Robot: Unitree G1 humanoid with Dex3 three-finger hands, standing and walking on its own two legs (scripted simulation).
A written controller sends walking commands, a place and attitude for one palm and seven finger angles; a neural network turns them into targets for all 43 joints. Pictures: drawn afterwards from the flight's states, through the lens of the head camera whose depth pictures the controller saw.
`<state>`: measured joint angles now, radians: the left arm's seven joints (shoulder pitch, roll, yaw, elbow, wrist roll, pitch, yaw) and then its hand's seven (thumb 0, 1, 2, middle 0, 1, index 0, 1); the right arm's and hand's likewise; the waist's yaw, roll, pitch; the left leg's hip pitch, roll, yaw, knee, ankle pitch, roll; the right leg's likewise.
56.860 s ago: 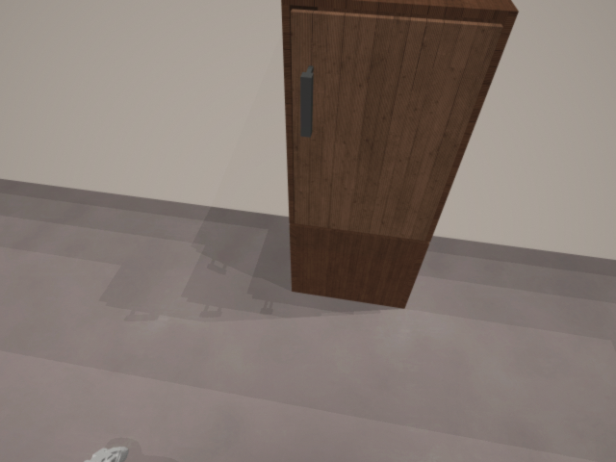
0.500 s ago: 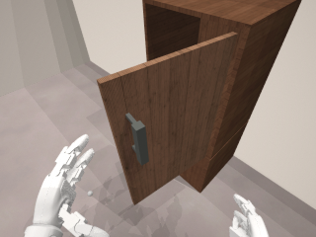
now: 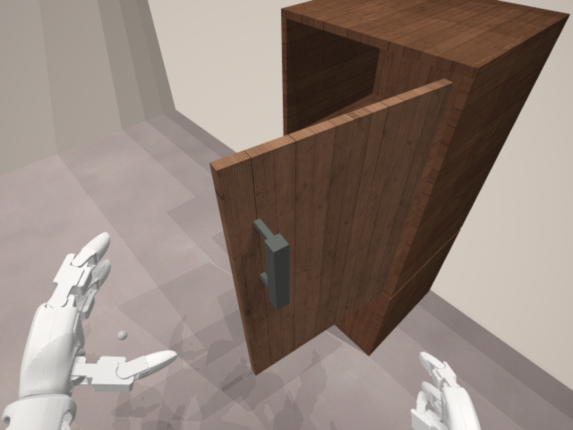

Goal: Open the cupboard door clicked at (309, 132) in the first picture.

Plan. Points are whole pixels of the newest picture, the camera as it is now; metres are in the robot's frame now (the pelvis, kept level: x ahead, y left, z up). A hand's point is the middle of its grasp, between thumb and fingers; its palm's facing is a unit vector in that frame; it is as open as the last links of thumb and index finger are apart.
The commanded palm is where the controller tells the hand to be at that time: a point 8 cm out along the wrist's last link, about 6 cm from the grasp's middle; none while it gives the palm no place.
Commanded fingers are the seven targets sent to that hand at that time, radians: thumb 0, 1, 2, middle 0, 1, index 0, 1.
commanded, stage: draw the hand back to the body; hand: left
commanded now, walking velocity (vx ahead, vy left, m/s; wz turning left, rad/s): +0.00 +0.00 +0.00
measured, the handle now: (270, 264) +0.32 +0.07 +0.08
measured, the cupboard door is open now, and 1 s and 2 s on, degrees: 81 81 81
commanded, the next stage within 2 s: step back with the hand held close in 0.78 s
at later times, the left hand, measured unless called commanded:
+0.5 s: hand (72, 282) +0.21 +0.26 +0.17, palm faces +0.47 -0.79 -0.39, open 8.1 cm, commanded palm +0.16 +0.29 +0.18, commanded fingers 0.00 0.90 0.90 -0.20 -0.30 -0.20 -0.30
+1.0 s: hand (81, 282) +0.21 +0.24 +0.18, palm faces +0.45 -0.79 -0.42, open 7.4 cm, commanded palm +0.15 +0.28 +0.19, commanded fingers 0.00 0.90 0.90 -0.20 -0.30 -0.20 -0.30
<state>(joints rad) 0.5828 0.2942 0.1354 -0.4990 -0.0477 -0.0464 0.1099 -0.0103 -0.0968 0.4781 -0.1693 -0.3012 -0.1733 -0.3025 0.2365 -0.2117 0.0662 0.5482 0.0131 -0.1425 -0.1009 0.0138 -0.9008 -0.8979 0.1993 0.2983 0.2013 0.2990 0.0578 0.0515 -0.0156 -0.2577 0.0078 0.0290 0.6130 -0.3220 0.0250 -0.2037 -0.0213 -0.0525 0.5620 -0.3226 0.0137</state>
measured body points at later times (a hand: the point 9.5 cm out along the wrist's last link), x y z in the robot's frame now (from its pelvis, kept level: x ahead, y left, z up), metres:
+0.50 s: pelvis +0.02 -0.01 +0.01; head +0.00 -0.02 +0.46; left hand +0.18 +0.29 +0.20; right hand +0.21 -0.23 -0.07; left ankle +0.01 +0.10 -0.73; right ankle -0.01 -0.13 -0.73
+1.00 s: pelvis +0.01 -0.02 +0.01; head +0.00 -0.04 +0.46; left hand +0.18 +0.28 +0.20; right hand +0.20 -0.24 -0.07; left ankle +0.01 +0.10 -0.73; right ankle -0.01 -0.13 -0.73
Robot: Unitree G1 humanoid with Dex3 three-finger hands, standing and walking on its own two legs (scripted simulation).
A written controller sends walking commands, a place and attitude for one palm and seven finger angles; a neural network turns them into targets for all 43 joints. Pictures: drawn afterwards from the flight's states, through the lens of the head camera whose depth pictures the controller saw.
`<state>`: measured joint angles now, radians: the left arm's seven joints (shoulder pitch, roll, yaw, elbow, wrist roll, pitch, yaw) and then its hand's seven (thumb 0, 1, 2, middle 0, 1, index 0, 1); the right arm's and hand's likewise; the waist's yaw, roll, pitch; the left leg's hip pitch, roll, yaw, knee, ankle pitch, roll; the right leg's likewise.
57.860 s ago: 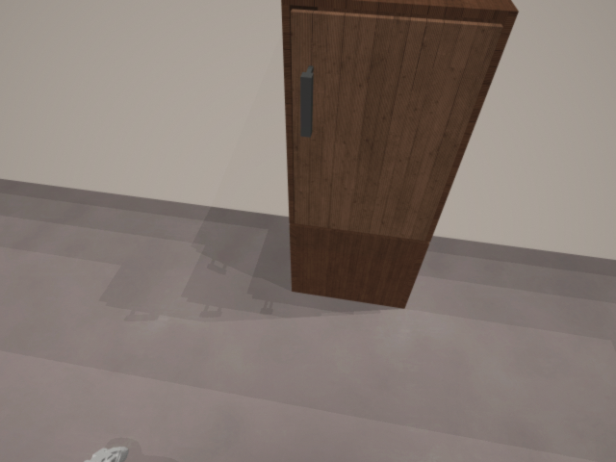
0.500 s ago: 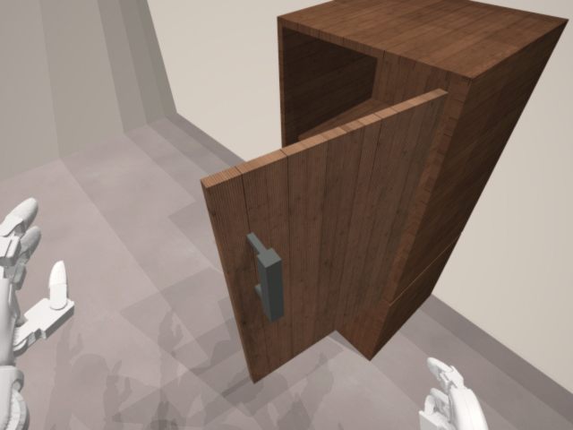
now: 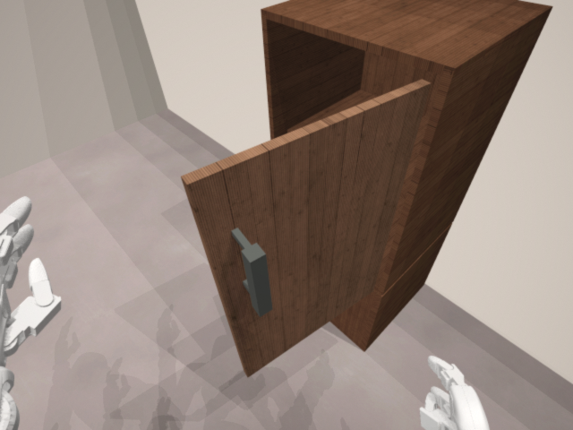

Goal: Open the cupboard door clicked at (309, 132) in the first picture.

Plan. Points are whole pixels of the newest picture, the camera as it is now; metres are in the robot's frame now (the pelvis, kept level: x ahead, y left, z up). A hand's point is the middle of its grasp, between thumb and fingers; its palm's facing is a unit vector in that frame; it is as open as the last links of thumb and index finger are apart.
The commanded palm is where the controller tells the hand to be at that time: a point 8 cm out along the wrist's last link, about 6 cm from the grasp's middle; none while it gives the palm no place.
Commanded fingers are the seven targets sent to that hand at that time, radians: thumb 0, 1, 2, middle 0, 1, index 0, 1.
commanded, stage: step back with the hand held close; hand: left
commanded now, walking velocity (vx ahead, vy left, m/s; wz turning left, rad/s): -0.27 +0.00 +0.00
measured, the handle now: (250, 272) +0.31 +0.09 +0.06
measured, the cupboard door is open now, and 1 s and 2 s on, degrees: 81 81 81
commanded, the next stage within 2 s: stop stepping back and stand still in 0.86 s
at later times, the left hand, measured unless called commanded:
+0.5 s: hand out of the picture +0.11 +0.30 +0.15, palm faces +0.42 -0.76 -0.50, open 7.4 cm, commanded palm +0.06 +0.33 +0.17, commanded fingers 0.00 0.90 0.90 -0.20 -0.30 -0.20 -0.30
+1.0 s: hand out of the picture +0.00 +0.30 +0.17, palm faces +0.42 -0.80 -0.41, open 7.4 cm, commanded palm -0.06 +0.34 +0.17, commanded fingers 0.00 0.90 0.90 -0.20 -0.30 -0.20 -0.30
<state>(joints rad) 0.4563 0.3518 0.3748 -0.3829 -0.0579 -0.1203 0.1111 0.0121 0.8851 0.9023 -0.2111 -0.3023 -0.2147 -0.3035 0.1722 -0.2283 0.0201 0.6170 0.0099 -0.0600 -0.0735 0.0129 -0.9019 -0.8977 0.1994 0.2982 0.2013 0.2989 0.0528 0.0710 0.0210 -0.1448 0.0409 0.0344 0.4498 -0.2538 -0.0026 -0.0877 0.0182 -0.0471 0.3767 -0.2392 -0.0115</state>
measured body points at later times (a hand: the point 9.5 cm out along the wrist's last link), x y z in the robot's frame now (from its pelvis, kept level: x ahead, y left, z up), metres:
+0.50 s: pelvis -0.09 +0.03 -0.02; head -0.07 +0.04 +0.43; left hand +0.09 +0.33 +0.18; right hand +0.09 -0.21 -0.09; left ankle +0.00 +0.12 -0.74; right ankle -0.02 -0.11 -0.74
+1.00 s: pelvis -0.21 +0.05 -0.02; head -0.18 +0.07 +0.43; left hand -0.03 +0.34 +0.19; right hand -0.02 -0.16 -0.09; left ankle -0.01 +0.12 -0.74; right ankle -0.37 -0.05 -0.73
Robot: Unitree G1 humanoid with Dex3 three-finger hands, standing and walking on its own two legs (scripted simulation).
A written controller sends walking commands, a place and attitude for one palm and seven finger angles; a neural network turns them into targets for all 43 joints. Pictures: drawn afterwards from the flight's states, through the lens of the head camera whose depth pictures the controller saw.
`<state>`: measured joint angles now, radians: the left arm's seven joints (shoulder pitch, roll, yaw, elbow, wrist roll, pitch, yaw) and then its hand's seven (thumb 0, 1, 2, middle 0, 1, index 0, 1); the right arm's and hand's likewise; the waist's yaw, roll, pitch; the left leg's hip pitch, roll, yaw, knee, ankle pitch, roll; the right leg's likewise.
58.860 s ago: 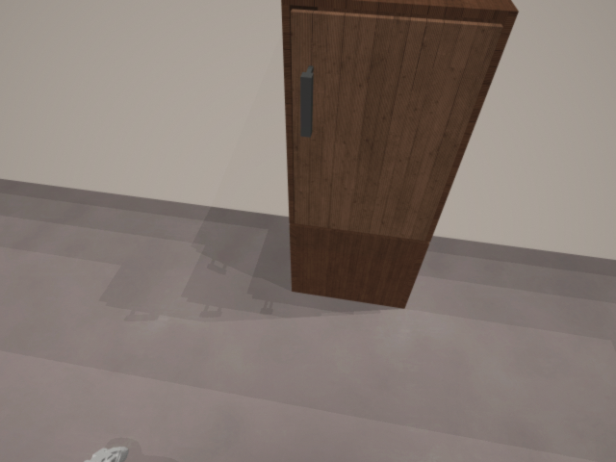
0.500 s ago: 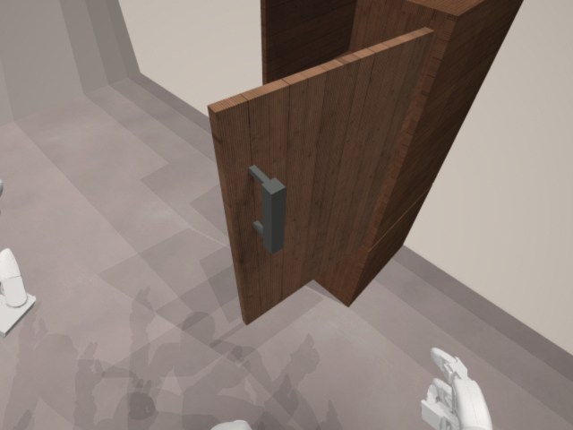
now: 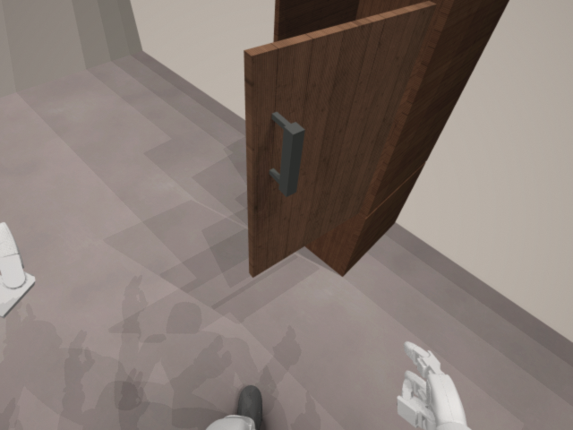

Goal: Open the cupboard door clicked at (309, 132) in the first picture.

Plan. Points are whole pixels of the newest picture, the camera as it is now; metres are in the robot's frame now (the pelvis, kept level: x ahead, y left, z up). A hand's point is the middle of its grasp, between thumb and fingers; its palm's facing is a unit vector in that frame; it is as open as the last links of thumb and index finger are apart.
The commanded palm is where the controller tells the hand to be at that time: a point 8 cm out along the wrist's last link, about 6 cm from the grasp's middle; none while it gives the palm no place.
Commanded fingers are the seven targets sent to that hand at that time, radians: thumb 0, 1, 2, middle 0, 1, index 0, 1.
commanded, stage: stop stepping back and stand still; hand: left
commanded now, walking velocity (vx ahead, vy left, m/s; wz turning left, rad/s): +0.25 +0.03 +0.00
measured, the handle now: (283, 155) +0.52 +0.06 +0.08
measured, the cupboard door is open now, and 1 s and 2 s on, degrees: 81 81 81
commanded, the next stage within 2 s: let the arm hang, fingers relaxed in 0.96 s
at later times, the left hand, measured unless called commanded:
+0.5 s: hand out of the picture +0.08 +0.24 +0.19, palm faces +0.35 -0.77 -0.54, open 7.4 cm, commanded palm +0.04 +0.29 +0.19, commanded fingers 0.00 0.90 0.90 -0.20 -0.30 -0.20 -0.30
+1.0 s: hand out of the picture +0.08 +0.27 +0.20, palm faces +0.46 -0.74 -0.49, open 7.4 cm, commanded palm +0.02 +0.31 +0.19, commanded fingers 0.00 0.90 0.90 -0.20 -0.30 -0.20 -0.30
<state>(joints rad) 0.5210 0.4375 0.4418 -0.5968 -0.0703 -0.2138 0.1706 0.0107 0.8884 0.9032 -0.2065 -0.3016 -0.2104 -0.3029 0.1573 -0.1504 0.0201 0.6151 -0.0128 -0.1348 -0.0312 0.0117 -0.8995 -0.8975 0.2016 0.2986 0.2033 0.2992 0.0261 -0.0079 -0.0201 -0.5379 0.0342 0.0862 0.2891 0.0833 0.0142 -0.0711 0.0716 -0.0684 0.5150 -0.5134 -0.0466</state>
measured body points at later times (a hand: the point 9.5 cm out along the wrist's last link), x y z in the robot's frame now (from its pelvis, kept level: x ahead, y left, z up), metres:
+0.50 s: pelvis -0.11 -0.01 +0.01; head -0.12 +0.00 +0.46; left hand +0.06 +0.28 +0.22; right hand +0.03 -0.25 -0.07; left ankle +0.02 +0.08 -0.70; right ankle -0.12 -0.07 -0.73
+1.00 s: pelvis -0.12 +0.01 +0.01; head -0.12 +0.01 +0.46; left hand +0.05 +0.31 +0.22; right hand +0.03 -0.22 -0.08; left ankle -0.16 +0.15 -0.73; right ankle -0.09 -0.07 -0.72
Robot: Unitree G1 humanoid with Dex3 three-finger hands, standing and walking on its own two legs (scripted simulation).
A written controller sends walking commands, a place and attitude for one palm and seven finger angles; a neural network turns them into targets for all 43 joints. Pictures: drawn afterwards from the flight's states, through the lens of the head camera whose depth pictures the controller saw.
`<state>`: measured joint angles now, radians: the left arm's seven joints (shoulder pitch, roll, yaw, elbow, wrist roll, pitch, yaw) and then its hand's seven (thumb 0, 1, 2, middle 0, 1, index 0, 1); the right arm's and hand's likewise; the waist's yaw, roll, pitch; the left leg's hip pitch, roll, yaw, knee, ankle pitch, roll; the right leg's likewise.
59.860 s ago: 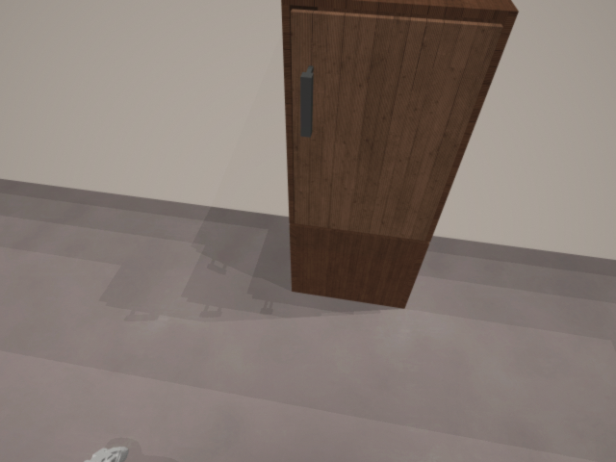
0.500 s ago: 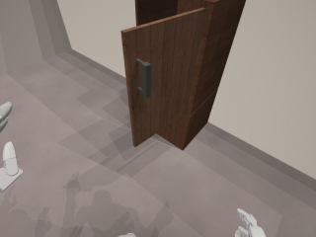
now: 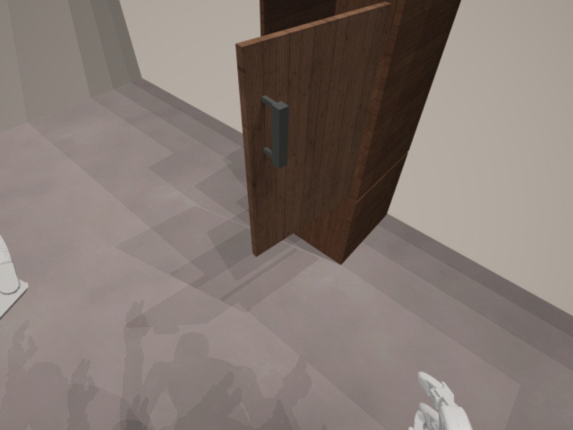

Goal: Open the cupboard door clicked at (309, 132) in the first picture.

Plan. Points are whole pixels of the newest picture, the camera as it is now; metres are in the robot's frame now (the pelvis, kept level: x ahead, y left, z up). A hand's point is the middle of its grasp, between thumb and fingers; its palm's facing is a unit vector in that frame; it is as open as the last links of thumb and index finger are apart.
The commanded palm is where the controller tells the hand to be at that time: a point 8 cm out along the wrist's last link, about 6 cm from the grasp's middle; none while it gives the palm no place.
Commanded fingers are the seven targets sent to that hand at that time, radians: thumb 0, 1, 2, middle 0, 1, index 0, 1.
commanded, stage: let the arm hang, fingers relaxed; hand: left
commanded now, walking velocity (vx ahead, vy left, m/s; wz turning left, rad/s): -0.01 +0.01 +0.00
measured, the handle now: (273, 132) +0.64 +0.06 +0.07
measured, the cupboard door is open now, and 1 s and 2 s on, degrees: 81 81 81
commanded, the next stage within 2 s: look to check the result in 1.16 s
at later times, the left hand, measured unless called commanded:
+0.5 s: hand out of the picture +0.00 +0.18 -0.17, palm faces +0.12 -0.98 -0.19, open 7.0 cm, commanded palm none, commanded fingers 0.00 0.90 0.90 -0.20 -0.30 -0.20 -0.30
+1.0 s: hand out of the picture +0.00 +0.19 -0.16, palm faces +0.06 -0.98 -0.19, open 7.3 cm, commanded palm none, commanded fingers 0.00 0.90 0.90 -0.20 -0.30 -0.20 -0.30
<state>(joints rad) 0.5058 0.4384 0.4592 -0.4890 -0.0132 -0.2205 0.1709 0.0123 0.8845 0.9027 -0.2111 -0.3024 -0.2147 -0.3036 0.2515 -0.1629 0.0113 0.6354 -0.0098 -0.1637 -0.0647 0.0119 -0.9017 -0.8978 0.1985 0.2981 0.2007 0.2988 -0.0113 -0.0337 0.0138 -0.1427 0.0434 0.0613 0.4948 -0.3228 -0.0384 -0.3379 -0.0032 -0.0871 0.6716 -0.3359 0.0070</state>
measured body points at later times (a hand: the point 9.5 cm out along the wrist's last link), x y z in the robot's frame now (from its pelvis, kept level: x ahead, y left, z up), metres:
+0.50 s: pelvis +0.00 +0.00 +0.00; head +0.02 +0.02 +0.45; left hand +0.00 +0.24 -0.16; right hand +0.02 -0.24 -0.14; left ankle +0.00 +0.11 -0.73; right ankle +0.04 -0.07 -0.73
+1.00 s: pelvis +0.01 +0.03 +0.01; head +0.01 +0.01 +0.46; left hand +0.00 +0.24 -0.15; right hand -0.01 -0.18 -0.16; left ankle +0.00 +0.11 -0.73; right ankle +0.04 -0.07 -0.73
